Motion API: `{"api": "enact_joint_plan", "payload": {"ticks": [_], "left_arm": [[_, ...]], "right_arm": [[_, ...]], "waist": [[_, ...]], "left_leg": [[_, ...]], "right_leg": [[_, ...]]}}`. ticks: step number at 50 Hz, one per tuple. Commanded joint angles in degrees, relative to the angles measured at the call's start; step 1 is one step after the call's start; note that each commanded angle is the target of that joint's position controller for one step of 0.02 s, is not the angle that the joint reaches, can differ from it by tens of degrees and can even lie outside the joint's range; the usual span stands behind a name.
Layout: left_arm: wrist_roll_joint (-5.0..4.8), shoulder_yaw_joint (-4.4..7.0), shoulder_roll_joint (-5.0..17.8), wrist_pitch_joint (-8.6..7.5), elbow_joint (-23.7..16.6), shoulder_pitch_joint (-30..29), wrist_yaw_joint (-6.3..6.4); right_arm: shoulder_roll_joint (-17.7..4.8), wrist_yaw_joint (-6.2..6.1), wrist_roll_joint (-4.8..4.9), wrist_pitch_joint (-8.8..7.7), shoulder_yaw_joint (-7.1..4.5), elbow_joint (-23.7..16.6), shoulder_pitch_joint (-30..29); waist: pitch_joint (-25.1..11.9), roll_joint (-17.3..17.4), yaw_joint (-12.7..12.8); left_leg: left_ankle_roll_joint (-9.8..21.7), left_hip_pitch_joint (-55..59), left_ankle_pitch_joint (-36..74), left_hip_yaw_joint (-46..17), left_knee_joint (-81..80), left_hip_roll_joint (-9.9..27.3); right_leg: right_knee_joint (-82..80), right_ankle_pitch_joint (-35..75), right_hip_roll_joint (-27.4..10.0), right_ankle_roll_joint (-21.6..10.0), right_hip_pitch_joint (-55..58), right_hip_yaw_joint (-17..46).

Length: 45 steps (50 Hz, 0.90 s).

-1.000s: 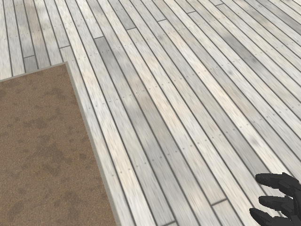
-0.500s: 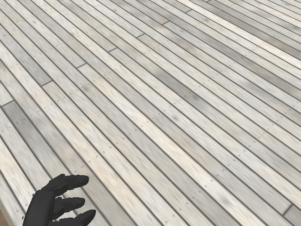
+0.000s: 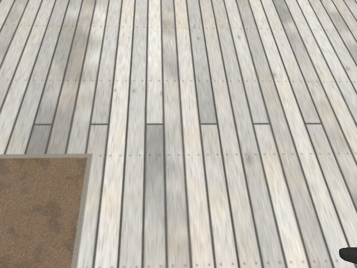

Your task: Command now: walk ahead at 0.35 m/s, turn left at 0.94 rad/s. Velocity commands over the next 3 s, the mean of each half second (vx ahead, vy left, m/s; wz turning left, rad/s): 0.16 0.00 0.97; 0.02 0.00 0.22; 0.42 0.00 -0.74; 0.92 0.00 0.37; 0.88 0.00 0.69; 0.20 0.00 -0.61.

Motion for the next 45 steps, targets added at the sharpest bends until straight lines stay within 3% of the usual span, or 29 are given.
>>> {"api": "enact_joint_plan", "payload": {"ticks": [1,2,3,4,5,7,9,11,13,16,20,23,24,25,26,27,28,29,30,33,39,40,42,43,44,45], "left_arm": [[3.6,-1.48,-1.2,-0.89,-7.7,-5.8,-1.46],[2.31,-2.02,2.5,-1.29,-9.2,6.0,-1.85],[1.7,-0.96,9.3,-1.18,-9.6,-0.2,-1.7],[1.39,-0.78,9.6,-0.67,-11.0,-5.9,-0.98],[2.31,-1.06,8.3,0.07,-10.7,-7.5,0.02],[2.87,-0.86,8.7,1.51,-10.3,-7.6,0.53],[3.65,-1.21,6.5,1.95,-9.8,-8.5,0.73],[3.85,-1.8,4.2,2.16,-10.2,-10.5,0.78],[3.18,-1.99,3.5,2.76,-10.6,-12.4,0.73],[2.64,-2.04,3.1,3.2,-11.4,-15.9,0.59],[2.55,-1.54,3.8,2.05,-12.2,-18.5,0.14],[2.07,-0.26,5.2,1.14,-11.0,-15.3,-0.37],[2.18,0.17,6.0,1.13,-10.6,-14.1,-0.26],[2.97,0.56,8.8,1.94,-11.8,-15.2,0.14],[5.3,0.63,9.7,2.55,-11.7,-13.7,-0.14],[4.67,0.49,7.6,2.53,-12.2,-14.4,-0.09],[3.86,-0.32,4.7,2.81,-12.9,-16.1,0.15],[3.24,-0.8,3.7,3.35,-13.2,-16.3,0.42],[2.78,-0.97,4.0,3.79,-13.1,-16.4,0.63],[3.17,-1.31,4.1,4.6,-11.8,-13.8,0.8],[2.43,-0.74,6.0,5.44,-10.0,-11.6,0.19],[2.25,-1.12,5.3,5.56,-9.4,-10.5,0.06],[1.26,-2.07,3.6,5.62,-8.2,-10.0,-0.44],[0.55,-1.78,4.6,5.35,-7.5,-7.5,-0.61],[0.94,-1.78,4.8,4.62,-7.8,-7.3,-1.08],[1.12,-2.24,2.2,3.57,-10.0,-8.5,-1.53]], "right_arm": [[-13.0,-2.02,0.45,1.39,-4.25,2.4,19.6],[-14.7,-1.31,-2.55,-0.49,-3.38,-3.9,13.6],[-12.2,-0.26,-1.61,-0.82,-3.67,-6.2,10.9],[-10.7,-0.21,-0.4,-1.18,-3.39,-5.8,9.1],[-9.1,-0.53,0.37,-1.27,-2.98,-5.6,6.9],[-8.2,-1.7,-1.05,-0.88,-2.76,-6.2,4.0],[-7.4,-2.99,-0.94,-0.17,-2.59,-5.6,3.7],[-7.6,-4.46,-0.29,0.87,-2.7,-4.9,5.1],[-7.7,-5.6,0.32,2.36,-2.73,-5.1,4.6],[-6.8,-6.34,0.62,3.73,-2.56,-5.4,3.6],[-5.8,-5.92,0.32,4.04,-2.72,-5.3,4.0],[-4.7,-5.45,0.69,4.07,-2.56,-5.9,2.6],[-2.7,-5.19,1.04,4.15,-1.98,-5.5,4.3],[1.2,-4.96,0.2,4.23,-0.84,-4.2,10.7],[-3.6,-4.77,0.52,3.81,-1.92,-6.4,9.7],[-8.1,-4.73,-0.05,3.42,-3.05,-5.2,9.5],[-9.4,-4.85,0.19,3.76,-3.52,-3.5,8.7],[-7.9,-5.21,0.11,4.38,-3.24,-2.2,8.6],[-6.4,-5.29,-0.05,4.66,-2.68,-2.2,8.5],[-2.8,-5.22,0.37,4.07,-1.13,-2.8,6.2],[-0.7,-4.81,-0.15,3.39,0.47,-1.6,4.6],[-0.1,-4.67,-0.33,3.31,0.69,-0.9,4.8],[1.9,-4.33,-0.85,3.13,0.93,1.9,8.6],[0.0,-4.35,-1.01,3.07,0.44,2.3,9.3],[-3.8,-4.83,-1.54,3.2,-0.43,2.1,10.9],[-9.4,-5.28,-2.56,3.67,-2.01,2.7,10.2]], "waist": [[-8.4,21.6,-9.3],[-25.7,19.7,-3.2],[-26.5,6.3,-7.0],[-18.3,0.2,-6.4],[-14.0,-4.3,-4.5],[-11.8,-1.9,-2.5],[-12.1,-2.0,-2.4],[-14.3,-2.8,-3.0],[-15.1,-1.9,-3.4],[-12.4,1.9,-4.4],[-9.9,6.6,-5.9],[-9.9,8.5,-4.4],[-10.9,4.4,-4.6],[-14.5,-7.3,-8.3],[-11.6,-16.2,-8.3],[-10.5,-13.9,-7.9],[-8.8,-9.7,-7.0],[-8.3,-7.1,-6.6],[-7.1,-6.7,-6.1],[-7.2,-8.5,-4.5],[-9.4,-13.6,-2.4],[-9.3,-13.8,-2.1],[-8.3,-12.7,-4.7],[-7.8,-11.8,-4.8],[-9.0,-7.3,-5.2],[-8.6,7.2,-3.7]], "left_leg": [[7.8,43.1,35.0,-15.2,-0.3,3.1],[21.0,51.7,24.3,-46.9,-10.6,17.8],[18.6,47.8,4.2,-50.2,-18.4,16.2],[15.7,40.4,-7.8,-45.9,-20.0,13.3],[13.1,33.6,-10.2,-43.1,-20.0,11.0],[11.9,23.5,2.0,-36.5,-19.5,8.1],[11.6,19.4,15.8,-30.5,-17.1,5.7],[10.9,19.5,21.7,-28.9,-15.2,4.3],[9.1,19.9,15.4,-29.7,-14.9,2.9],[6.2,18.6,-0.4,-31.5,-15.5,0.4],[5.1,19.6,-4.6,-35.9,-13.6,-0.3],[2.8,20.0,-6.2,-38.9,-9.0,-2.1],[0.5,17.0,-19.7,-35.8,-3.0,-5.2],[-2.3,11.4,-37.8,-26.0,10.3,-10.9],[-5.0,2.5,-41.7,-19.2,19.8,-13.1],[-7.4,1.1,-37.1,-17.8,27.1,-8.5],[-8.5,0.9,-32.5,-16.9,30.1,-6.9],[-9.2,1.3,-29.9,-15.8,32.7,-6.5],[-9.7,1.0,-28.2,-14.3,35.4,-6.6],[-10.4,2.3,-26.6,-9.9,30.6,-5.5],[-9.6,12.7,-27.9,-5.9,7.6,-2.0],[-9.2,15.4,-26.9,-5.8,2.7,-1.8],[-7.3,24.8,-16.8,-4.6,-14.3,-2.9],[-5.2,30.0,-12.6,-5.1,-18.2,-2.9],[-2.9,35.9,-9.3,-9.5,-16.7,3.0],[2.4,33.0,-5.8,-16.5,-16.0,11.5]], "right_leg": [[49.2,-13.1,4.8,0.0,-37.3,5.1],[59.6,-13.1,8.1,0.3,-45.1,18.3],[55.8,-6.0,5.8,-1.3,-44.0,21.4],[49.4,-0.3,4.4,-2.0,-46.2,21.0],[44.9,2.7,2.5,-1.8,-45.0,21.5],[38.4,4.1,1.5,-1.3,-38.6,22.6],[32.4,4.4,2.2,0.1,-35.7,21.6],[27.8,7.5,3.9,1.8,-35.8,21.4],[23.4,12.2,5.3,2.9,-36.3,21.8],[15.9,16.9,6.6,2.9,-35.6,22.8],[5.0,16.5,7.6,2.0,-31.4,23.9],[-8.4,20.8,6.5,0.2,-22.5,23.3],[-14.2,26.8,1.5,-2.2,-15.8,24.9],[-12.5,35.4,-11.7,-7.9,-7.5,35.6],[-15.5,37.4,-18.4,-16.2,-10.5,47.8],[-15.4,32.7,-18.8,-18.4,-12.3,49.0],[-14.3,28.3,-14.9,-16.7,-13.9,41.6],[-13.8,24.8,-11.4,-14.6,-14.6,36.9],[-14.3,25.5,-10.3,-14.5,-16.1,34.6],[-15.4,28.3,-7.3,-14.9,-15.0,28.5],[-15.3,25.0,-9.0,-16.2,-13.0,27.2],[-14.9,25.0,-8.8,-16.1,-13.9,28.2],[-13.3,23.9,-6.8,-13.8,-18.5,28.2],[-12.8,23.6,-5.7,-11.6,-22.4,28.3],[-9.7,19.6,-4.1,-8.4,-27.8,27.5],[-2.5,11.2,2.7,-4.6,-33.1,18.9]]}}
Next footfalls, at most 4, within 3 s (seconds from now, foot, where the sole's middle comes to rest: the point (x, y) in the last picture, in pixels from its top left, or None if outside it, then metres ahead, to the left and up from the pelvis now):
0.48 right None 0.37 -0.10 -0.74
0.88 left None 0.16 0.06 -0.74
1.30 right None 0.30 -0.16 -0.74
1.74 left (172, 187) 0.76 0.08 -0.74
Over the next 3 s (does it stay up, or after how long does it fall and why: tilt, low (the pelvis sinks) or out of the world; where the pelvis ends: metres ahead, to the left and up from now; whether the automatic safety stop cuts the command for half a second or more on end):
stays up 1.32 0.27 0.02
